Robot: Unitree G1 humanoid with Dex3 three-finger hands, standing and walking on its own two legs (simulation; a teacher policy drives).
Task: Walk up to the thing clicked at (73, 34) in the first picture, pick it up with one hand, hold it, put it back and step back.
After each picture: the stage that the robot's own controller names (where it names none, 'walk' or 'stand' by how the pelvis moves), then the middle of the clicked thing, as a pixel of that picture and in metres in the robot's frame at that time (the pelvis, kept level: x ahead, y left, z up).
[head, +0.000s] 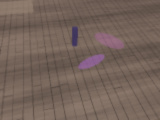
stand; (74, 36) +1.51 +0.05 -0.66
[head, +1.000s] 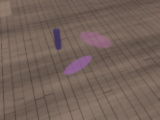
walk; (57, 39) +1.35 +0.23 -0.63
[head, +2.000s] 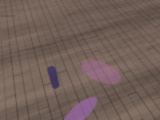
walk; (53, 78) +0.82 +0.26 -0.63
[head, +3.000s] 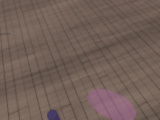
walk; out of the picture +0.44 +0.22 -0.64
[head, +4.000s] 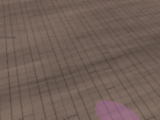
stand; out of the picture +0.41 +0.12 -0.64
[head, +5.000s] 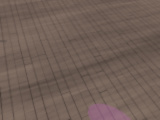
stand; out of the picture +0.38 +0.14 -0.66
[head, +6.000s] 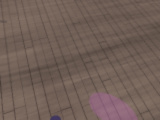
stand; out of the picture +0.35 +0.14 -0.63
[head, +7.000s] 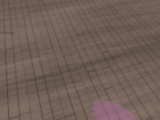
stand; out of the picture +0.39 +0.13 -0.66
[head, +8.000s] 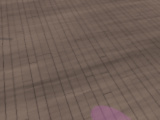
stand; out of the picture +0.36 +0.14 -0.66
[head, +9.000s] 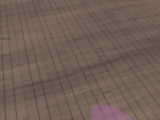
stand; out of the picture +0.37 +0.14 -0.66
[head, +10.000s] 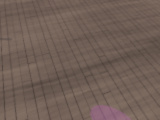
stand; out of the picture +0.36 +0.14 -0.66
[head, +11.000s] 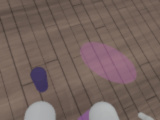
go down; (40, 81) +0.43 +0.15 -0.38
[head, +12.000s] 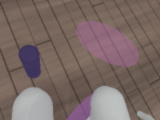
go down; (31, 64) +0.45 +0.17 -0.26
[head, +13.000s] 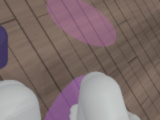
close in; out of the picture +0.43 +0.20 -0.17
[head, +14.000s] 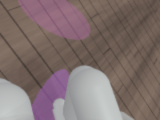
close; out of the picture +0.44 +0.22 -0.16
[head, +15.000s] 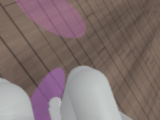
lift; out of the picture +0.42 +0.22 -0.17
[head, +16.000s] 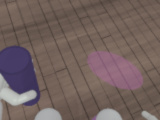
lift; (23, 82) +0.33 +0.17 +0.02
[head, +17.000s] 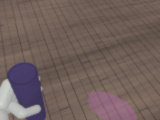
hold; (30, 98) +0.29 +0.16 +0.03
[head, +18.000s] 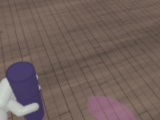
hold; (29, 97) +0.30 +0.17 +0.03
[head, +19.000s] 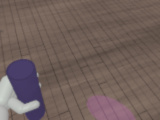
hold; (29, 94) +0.31 +0.17 +0.03
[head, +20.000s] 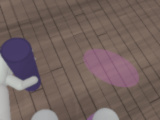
crouch; (25, 70) +0.39 +0.17 -0.03
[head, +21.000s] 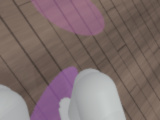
lower; out of the picture +0.45 +0.24 -0.16
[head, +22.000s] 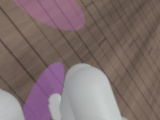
lower; out of the picture +0.46 +0.25 -0.17
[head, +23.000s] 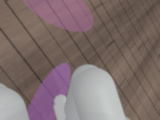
lower; out of the picture +0.44 +0.25 -0.17
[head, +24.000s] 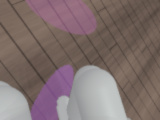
lower; out of the picture +0.43 +0.24 -0.16
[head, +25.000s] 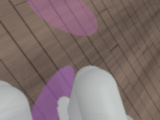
lower; out of the picture +0.44 +0.24 -0.16
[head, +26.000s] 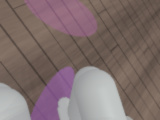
open; out of the picture +0.44 +0.23 -0.17
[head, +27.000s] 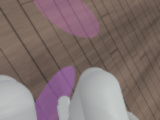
stand; out of the picture +0.43 +0.23 -0.18
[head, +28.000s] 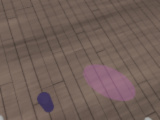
stand; (46, 103) +0.40 +0.17 -0.49
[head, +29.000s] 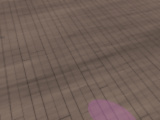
stand; out of the picture +0.38 +0.15 -0.60
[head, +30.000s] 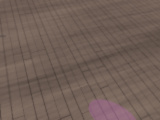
stand; out of the picture +0.38 +0.15 -0.60
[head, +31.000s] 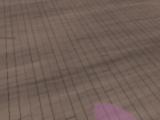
stand; out of the picture +0.40 +0.14 -0.64
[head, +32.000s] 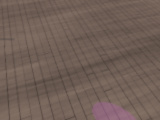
stand; out of the picture +0.39 +0.15 -0.66
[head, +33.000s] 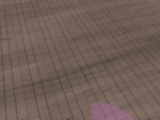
stand; out of the picture +0.37 +0.15 -0.66
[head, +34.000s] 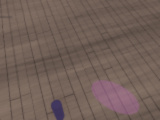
walk; (58, 111) +0.45 +0.17 -0.62
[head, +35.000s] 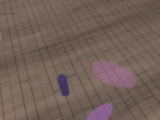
walk; (63, 86) +0.66 +0.19 -0.63
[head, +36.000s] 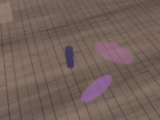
stand; (69, 57) +0.95 +0.14 -0.64
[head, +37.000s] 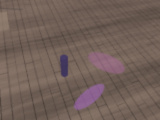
stand; (64, 66) +0.98 +0.14 -0.65
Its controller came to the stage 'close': yes
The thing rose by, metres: 0.67
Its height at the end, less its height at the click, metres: +0.00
